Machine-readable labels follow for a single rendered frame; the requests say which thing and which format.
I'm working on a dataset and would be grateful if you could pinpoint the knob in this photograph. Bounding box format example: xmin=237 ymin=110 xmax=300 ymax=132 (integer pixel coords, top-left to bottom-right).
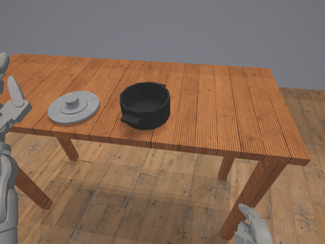
xmin=65 ymin=95 xmax=79 ymax=106

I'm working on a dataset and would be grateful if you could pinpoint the pot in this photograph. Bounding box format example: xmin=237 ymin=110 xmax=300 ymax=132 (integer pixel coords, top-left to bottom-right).
xmin=119 ymin=82 xmax=170 ymax=130

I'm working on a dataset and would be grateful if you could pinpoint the table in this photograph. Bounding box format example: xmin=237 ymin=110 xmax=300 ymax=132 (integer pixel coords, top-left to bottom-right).
xmin=0 ymin=53 xmax=311 ymax=240

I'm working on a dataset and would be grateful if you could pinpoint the lid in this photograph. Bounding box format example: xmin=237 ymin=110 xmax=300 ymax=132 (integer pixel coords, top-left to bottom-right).
xmin=48 ymin=91 xmax=100 ymax=125

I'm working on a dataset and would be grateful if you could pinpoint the left robot forearm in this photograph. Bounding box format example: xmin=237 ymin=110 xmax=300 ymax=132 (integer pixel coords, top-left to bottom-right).
xmin=0 ymin=141 xmax=18 ymax=244

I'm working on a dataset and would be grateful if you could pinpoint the right robot hand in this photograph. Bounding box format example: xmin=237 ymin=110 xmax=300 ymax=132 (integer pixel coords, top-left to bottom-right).
xmin=235 ymin=203 xmax=274 ymax=244

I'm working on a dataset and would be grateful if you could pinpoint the left robot hand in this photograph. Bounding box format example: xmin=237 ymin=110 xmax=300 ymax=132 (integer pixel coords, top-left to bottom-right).
xmin=0 ymin=52 xmax=32 ymax=142

